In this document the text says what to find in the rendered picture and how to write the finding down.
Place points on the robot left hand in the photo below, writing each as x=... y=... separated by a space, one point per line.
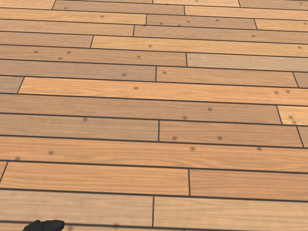
x=48 y=225

